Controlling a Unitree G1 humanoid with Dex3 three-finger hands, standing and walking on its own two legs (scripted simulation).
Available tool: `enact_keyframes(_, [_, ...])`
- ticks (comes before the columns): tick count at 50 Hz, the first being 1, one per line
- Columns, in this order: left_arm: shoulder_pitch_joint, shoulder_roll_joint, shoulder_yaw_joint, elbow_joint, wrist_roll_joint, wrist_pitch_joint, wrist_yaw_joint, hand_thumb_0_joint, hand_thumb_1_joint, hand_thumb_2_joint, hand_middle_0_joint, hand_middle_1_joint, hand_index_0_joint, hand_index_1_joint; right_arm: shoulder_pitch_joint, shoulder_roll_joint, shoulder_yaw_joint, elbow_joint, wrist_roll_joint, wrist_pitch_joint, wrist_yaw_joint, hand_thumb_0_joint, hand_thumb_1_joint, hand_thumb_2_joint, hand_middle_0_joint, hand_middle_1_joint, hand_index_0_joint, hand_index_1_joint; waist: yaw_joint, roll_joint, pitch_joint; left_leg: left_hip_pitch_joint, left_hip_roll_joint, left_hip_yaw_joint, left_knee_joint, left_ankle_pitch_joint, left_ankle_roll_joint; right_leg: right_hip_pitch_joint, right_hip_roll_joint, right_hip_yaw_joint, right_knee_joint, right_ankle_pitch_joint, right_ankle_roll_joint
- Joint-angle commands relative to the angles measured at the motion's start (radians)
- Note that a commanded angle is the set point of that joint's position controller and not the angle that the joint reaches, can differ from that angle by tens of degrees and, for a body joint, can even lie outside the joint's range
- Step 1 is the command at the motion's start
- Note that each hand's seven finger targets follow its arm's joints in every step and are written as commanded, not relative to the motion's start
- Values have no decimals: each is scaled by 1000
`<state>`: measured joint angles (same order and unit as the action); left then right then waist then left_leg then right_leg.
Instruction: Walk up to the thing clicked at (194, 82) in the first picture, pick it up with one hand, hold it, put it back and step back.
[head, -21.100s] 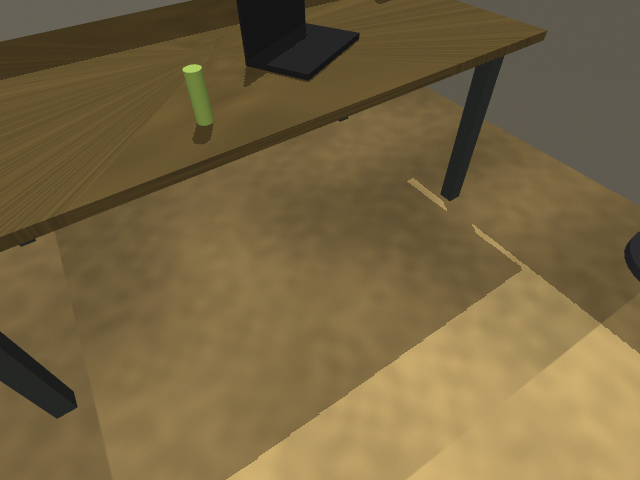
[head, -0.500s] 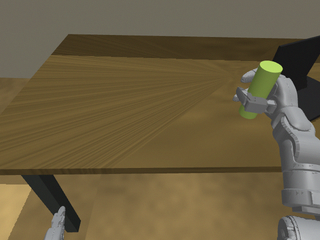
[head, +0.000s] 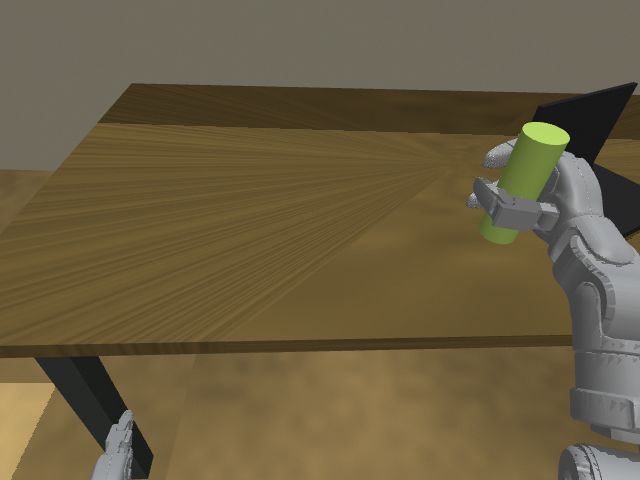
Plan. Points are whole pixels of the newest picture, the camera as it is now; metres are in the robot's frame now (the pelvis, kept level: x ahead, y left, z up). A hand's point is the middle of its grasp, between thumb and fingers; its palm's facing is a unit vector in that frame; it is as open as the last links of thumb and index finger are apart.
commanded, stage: hold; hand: right
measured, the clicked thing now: (518, 187) +0.36 -0.19 +0.25
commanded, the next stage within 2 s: none
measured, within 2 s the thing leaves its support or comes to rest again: neither
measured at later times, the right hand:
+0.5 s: hand (515, 187) +0.34 -0.18 +0.26, palm faces +0.07 +1.00 -0.02, open 5.4 cm
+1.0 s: hand (515, 196) +0.33 -0.18 +0.26, palm faces +0.08 +1.00 -0.01, open 5.4 cm
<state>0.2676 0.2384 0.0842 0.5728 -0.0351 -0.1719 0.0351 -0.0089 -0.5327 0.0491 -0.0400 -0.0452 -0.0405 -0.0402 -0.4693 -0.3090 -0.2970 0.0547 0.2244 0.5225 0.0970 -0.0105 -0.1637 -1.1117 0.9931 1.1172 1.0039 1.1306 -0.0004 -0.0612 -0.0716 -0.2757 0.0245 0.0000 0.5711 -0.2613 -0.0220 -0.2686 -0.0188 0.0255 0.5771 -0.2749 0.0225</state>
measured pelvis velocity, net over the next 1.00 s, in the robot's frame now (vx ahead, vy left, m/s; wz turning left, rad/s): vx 0.01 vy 0.00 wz -0.01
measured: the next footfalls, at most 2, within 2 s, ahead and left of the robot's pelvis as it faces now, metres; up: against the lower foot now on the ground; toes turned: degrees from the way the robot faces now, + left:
none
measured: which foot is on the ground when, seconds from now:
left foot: down 0.00-1.00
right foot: down 0.00-1.00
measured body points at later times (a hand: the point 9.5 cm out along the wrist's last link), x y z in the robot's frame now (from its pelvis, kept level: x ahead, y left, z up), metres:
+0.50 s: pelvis +0.01 +0.00 +0.00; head -0.04 +0.03 +0.45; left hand +0.18 +0.26 -0.07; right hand +0.33 -0.23 +0.27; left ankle +0.03 +0.13 -0.73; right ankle +0.02 -0.13 -0.73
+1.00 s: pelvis +0.01 +0.00 +0.00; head -0.04 +0.03 +0.45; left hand +0.18 +0.26 -0.07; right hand +0.32 -0.23 +0.26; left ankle +0.03 +0.13 -0.73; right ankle +0.02 -0.13 -0.73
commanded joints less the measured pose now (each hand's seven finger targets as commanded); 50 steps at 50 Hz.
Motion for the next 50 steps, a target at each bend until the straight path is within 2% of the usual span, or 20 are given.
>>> enact_keyframes(1, [-134,116,40,-158,-7,-67,10,0,-550,50,-41,-46,-40,-48,-458,-205,-57,-257,11,-65,-3,0,-754,-1307,1446,1433,1437,1433,4,21,-185,12,-25,52,-104,80,16,93,25,-25,-100,74,-32])
enact_keyframes(7, [-152,131,58,-145,-7,-76,16,0,-544,46,-44,-48,-44,-48,-442,-225,-84,-277,19,-46,7,0,-734,-1302,1434,1425,1427,1425,0,42,-183,28,-21,54,-112,77,12,88,31,-23,-99,74,-37])
enact_keyframes(9, [-158,108,35,-141,-10,-78,10,0,-551,48,-44,-46,-41,-48,-441,-232,-93,-294,23,-41,8,0,-743,-1300,1438,1424,1430,1424,-12,37,-190,32,-22,53,-114,71,11,83,32,-24,-103,68,-38])
enact_keyframes(10, [-175,90,15,-146,-11,-79,6,0,-549,49,-45,-48,-43,-50,-441,-212,-70,-317,21,-35,10,0,-720,-1305,1430,1427,1426,1427,-9,20,-177,24,-21,51,-112,69,14,78,32,-27,-103,69,-35])
enact_keyframes(12, [-166,149,72,-141,-10,-82,16,0,-547,48,-44,-47,-43,-48,-439,-231,-91,-325,29,-32,11,0,-716,-1291,1421,1414,1416,1414,4,40,-179,19,-26,53,-116,57,13,89,28,-24,-106,54,-37])
enact_keyframes(13, [-167,133,49,-154,-9,-86,12,0,-549,49,-45,-49,-43,-50,-429,-224,-84,-332,27,-27,13,0,-725,-1297,1425,1418,1419,1418,0,40,-197,29,-27,55,-112,68,14,96,27,-20,-107,66,-34])
enact_keyframes(16, [-161,139,62,-132,-11,-84,15,0,-550,49,-47,-49,-45,-50,-434,-234,-91,-349,33,-16,17,0,-731,-1307,1429,1426,1425,1426,-3,47,-181,31,-23,56,-113,91,12,93,30,-20,-100,91,-36])
enact_keyframes(17, [-164,117,39,-119,-11,-84,12,0,-553,52,-46,-49,-44,-51,-422,-229,-91,-354,34,-9,18,0,-720,-1301,1420,1418,1416,1418,-9,28,-179,29,-21,53,-111,95,13,90,33,-25,-96,97,-36])
enact_keyframes(22, [-160,139,58,-147,-10,-88,13,0,-556,54,-46,-48,-43,-51,-416,-230,-100,-389,33,11,18,0,-718,-1301,1421,1419,1418,1419,-2,47,-229,47,-26,60,-97,152,15,126,27,-20,-89,163,-31])
enact_keyframes(26, [-187,114,33,-130,-12,-89,13,0,-555,53,-47,-49,-45,-52,-396,-212,-88,-365,38,36,25,0,-693,-1296,1407,1412,1405,1411,-12,31,-175,40,-21,59,-108,134,14,103,33,-22,-94,144,-32])
enact_keyframes(28, [-175,157,77,-106,-11,-84,17,0,-556,53,-47,-48,-44,-51,-394,-233,-108,-369,40,43,20,0,-708,-1303,1418,1420,1416,1420,-6,47,-189,41,-23,60,-105,144,12,110,33,-23,-92,154,-33])
enact_keyframes(30, [-168,131,48,-132,-10,-87,10,0,-553,52,-48,-49,-45,-51,-406,-192,-71,-393,38,50,23,0,-689,-1304,1411,1420,1411,1420,-1,43,-181,37,-24,62,-102,146,15,111,30,-18,-96,156,-30])
enact_keyframes(33, [-156,105,31,-92,-13,-84,10,0,-557,54,-47,-46,-43,-50,-366,-207,-92,-343,36,56,22,0,-692,-1294,1409,1412,1407,1412,-8,63,-175,41,-20,60,-110,153,9,108,35,-23,-92,158,-36])
enact_keyframes(37, [-184,149,72,-110,-8,-91,11,0,-545,47,-49,-51,-50,-50,-403,-232,-101,-411,34,35,12,0,-704,-1308,1418,1424,1417,1424,-1,33,-181,35,-20,58,-114,110,12,108,36,-23,-102,115,-35])
enact_keyframes(38, [-163,112,41,-103,-7,-91,7,0,-550,51,-47,-48,-46,-50,-404,-218,-94,-424,33,29,14,0,-707,-1307,1424,1426,1422,1426,-5,39,-185,35,-19,58,-113,111,12,106,38,-23,-99,113,-38])
enact_keyframes(39, [-183,107,37,-97,-10,-93,7,0,-547,49,-48,-49,-47,-49,-397,-233,-114,-431,41,24,9,0,-712,-1304,1424,1423,1421,1423,-22,41,-171,43,-20,59,-111,103,12,94,36,-20,-99,108,-37])
enact_keyframes(40, [-174,113,50,-91,-9,-94,9,0,-544,48,-48,-51,-49,-50,-386,-247,-123,-422,36,23,6,0,-706,-1311,1425,1429,1423,1429,-11,40,-194,49,-16,54,-110,120,11,103,39,-24,-92,123,-37])
enact_keyframes(44, [-176,130,59,-98,-8,-96,15,0,-547,48,-48,-49,-48,-49,-366,-209,-97,-421,40,25,9,0,-684,-1320,1427,1440,1428,1440,-6,32,-215,53,-19,57,-96,179,12,124,33,-22,-83,185,-33])
enact_keyframes(45, [-167,106,34,-87,-9,-92,11,0,-547,48,-49,-51,-49,-51,-356,-199,-84,-405,35,29,11,0,-693,-1328,1430,1445,1431,1444,-8,21,-196,49,-17,55,-97,179,14,119,35,-24,-84,188,-32])
enact_keyframes(50, [-199,113,31,-96,-7,-99,15,0,-547,48,-51,-53,-51,-52,-391,-199,-72,-418,33,31,15,0,-734,-1328,1440,1443,1439,1443,-7,24,-160,35,-22,61,-113,106,13,99,34,-18,-103,112,-32])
